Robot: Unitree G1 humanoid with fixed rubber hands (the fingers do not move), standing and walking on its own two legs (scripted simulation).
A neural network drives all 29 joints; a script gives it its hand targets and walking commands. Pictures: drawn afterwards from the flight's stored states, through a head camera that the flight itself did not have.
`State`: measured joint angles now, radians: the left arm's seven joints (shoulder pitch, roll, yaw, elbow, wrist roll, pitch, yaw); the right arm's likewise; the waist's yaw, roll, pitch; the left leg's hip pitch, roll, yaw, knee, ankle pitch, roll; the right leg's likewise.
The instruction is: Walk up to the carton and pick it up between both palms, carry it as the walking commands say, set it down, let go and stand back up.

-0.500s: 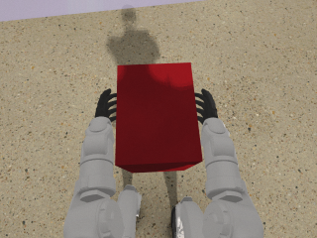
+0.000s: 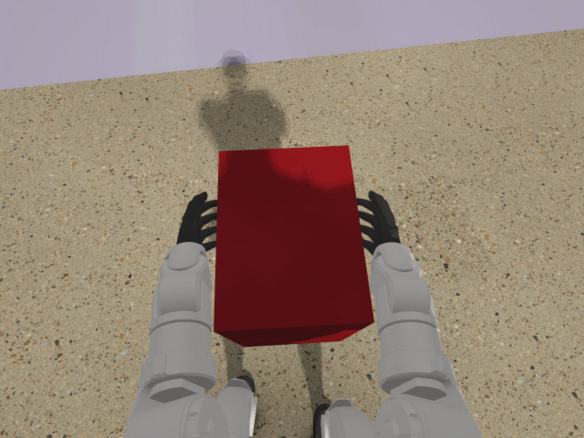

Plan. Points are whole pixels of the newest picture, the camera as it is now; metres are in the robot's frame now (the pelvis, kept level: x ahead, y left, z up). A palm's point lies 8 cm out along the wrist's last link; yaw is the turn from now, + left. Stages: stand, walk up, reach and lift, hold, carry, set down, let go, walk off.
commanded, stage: reach and lift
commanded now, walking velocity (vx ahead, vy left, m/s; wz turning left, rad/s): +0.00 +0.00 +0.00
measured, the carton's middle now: (288, 260) +0.38 +0.04 -0.10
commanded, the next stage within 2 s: none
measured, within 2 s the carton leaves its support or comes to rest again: neither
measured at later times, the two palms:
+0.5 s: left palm (182, 241) +0.34 +0.17 +0.05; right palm (406, 241) +0.36 -0.10 +0.05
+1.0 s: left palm (178, 236) +0.32 +0.16 +0.09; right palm (431, 241) +0.34 -0.11 +0.10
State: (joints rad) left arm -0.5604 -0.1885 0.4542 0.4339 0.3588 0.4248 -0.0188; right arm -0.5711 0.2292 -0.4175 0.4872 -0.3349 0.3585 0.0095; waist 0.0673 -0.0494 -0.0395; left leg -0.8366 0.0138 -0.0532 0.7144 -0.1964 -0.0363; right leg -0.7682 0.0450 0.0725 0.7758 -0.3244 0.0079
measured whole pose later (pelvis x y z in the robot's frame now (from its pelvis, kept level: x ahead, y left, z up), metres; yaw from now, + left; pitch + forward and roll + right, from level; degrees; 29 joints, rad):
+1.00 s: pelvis +0.02 +0.00 +0.04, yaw +0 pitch -7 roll +1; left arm -0.39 -0.19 0.32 0.33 0.33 0.73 0.03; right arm -0.42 0.20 -0.28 0.41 -0.32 0.66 0.02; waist 0.05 -0.03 0.04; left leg -0.10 0.01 -0.04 0.34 -0.12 -0.03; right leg -0.04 0.02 0.09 0.41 -0.24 0.00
